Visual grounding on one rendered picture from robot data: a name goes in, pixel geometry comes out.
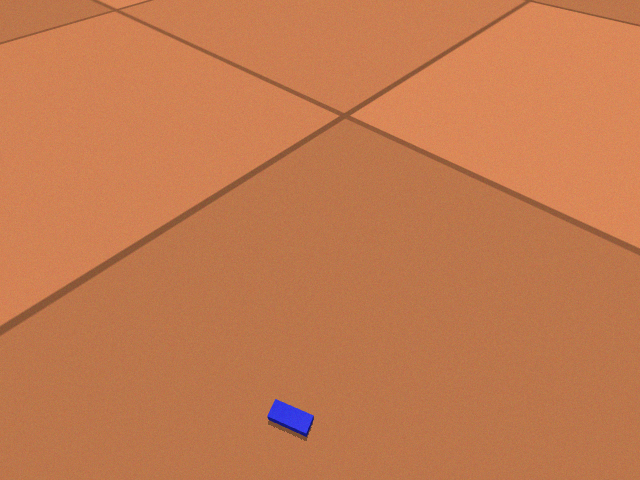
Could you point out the small box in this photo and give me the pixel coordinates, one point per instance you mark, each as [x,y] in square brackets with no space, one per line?
[290,417]

